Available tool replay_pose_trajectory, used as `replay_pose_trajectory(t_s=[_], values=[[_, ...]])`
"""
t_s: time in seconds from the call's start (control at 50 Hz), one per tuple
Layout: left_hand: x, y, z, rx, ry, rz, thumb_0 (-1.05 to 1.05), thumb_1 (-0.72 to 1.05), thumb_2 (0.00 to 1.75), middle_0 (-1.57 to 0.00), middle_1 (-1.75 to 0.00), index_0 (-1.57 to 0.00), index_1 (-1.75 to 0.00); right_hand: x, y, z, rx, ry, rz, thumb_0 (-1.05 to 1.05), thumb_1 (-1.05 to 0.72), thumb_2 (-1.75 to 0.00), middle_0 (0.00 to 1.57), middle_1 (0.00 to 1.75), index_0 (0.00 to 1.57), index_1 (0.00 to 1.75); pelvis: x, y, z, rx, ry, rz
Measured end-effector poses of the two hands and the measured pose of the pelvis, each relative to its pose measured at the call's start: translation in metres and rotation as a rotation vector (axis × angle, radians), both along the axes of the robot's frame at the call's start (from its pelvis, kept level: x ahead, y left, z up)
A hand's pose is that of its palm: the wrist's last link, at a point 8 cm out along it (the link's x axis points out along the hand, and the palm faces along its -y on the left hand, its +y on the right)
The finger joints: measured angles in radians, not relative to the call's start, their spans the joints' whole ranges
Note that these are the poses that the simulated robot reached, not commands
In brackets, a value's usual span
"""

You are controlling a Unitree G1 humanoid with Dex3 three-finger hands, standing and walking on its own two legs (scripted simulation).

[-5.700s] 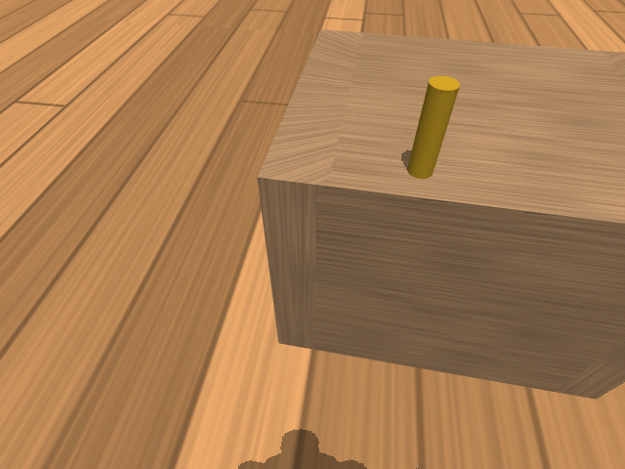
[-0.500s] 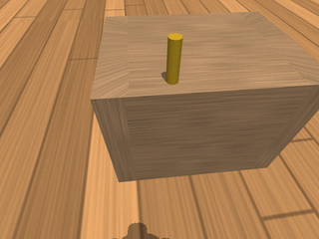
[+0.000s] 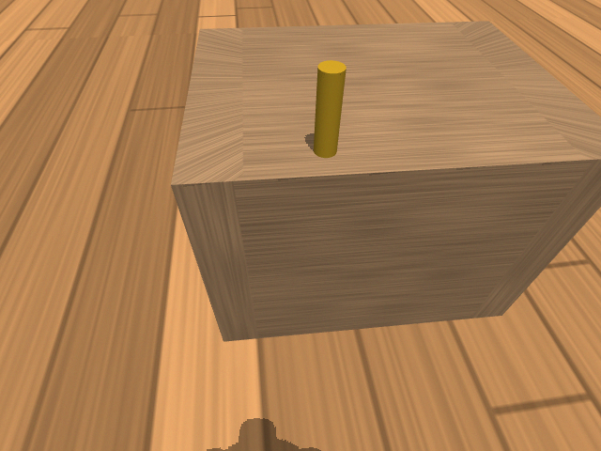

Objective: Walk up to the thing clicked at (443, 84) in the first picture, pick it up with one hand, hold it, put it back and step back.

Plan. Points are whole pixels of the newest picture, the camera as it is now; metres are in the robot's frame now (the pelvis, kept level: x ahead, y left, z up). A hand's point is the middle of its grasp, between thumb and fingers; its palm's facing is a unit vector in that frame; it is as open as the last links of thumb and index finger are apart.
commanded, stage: stand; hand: right
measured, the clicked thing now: (328, 112) +0.73 -0.05 +0.06
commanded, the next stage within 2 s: walk up in 0.04 s
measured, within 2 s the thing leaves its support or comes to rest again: neither
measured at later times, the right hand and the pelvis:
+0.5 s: hand out of the picture +0.12 -0.16 -0.15, palm faces -0.03 +0.92 -0.39, open 7.4 cm; pelvis +0.08 +0.12 -0.02, yaw +4 degrees
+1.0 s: hand (377, 356) +0.31 -0.13 -0.17, palm faces -0.12 +0.93 -0.34, open 7.4 cm; pelvis +0.25 +0.13 -0.02, yaw +5 degrees
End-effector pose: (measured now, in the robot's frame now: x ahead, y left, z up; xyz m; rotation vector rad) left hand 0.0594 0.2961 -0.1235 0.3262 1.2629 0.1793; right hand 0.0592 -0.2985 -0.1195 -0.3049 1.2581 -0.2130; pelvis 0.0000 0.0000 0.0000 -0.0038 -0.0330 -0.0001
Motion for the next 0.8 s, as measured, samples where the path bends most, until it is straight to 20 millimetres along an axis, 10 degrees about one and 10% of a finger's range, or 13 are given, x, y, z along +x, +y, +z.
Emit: replay_pose_trajectory(t_s=[0.16,0.36,0.58,0.8], values=[[-0.008,0.022,0.003,0.026,-0.070,0.050,0.00,0.90,0.89,-0.21,-0.30,-0.21,-0.30,0.010,-0.004,-0.002,-0.009,0.009,0.040,0.01,-0.90,-0.90,0.20,0.30,0.20,0.30,0.010,0.013,-0.008,-0.027,-0.001,0.030],[-0.014,0.128,-0.012,0.097,0.006,0.096,0.00,0.90,0.90,-0.21,-0.30,-0.21,-0.30,0.063,0.044,0.006,-0.075,-0.052,0.091,0.01,-0.90,-0.90,0.20,0.29,0.20,0.30,0.045,0.083,-0.028,-0.026,-0.026,0.071],[0.083,0.164,0.000,0.039,-0.067,0.043,0.00,0.90,0.90,-0.20,-0.30,-0.20,-0.30,0.066,0.116,0.015,-0.032,-0.001,0.026,0.01,-0.90,-0.90,0.21,0.30,0.20,0.30,0.106,0.127,-0.010,-0.007,-0.027,0.075],[0.197,0.152,0.008,0.027,-0.109,-0.015,0.00,0.90,0.90,-0.21,-0.30,-0.21,-0.30,0.136,0.126,-0.003,0.002,0.022,0.032,0.01,-0.90,-0.90,0.21,0.30,0.20,0.30,0.189,0.133,-0.015,0.011,-0.013,0.076]])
